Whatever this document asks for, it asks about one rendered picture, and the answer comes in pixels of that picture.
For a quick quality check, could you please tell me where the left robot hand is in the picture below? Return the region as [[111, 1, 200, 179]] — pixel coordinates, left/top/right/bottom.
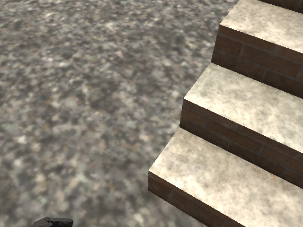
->
[[29, 217, 74, 227]]

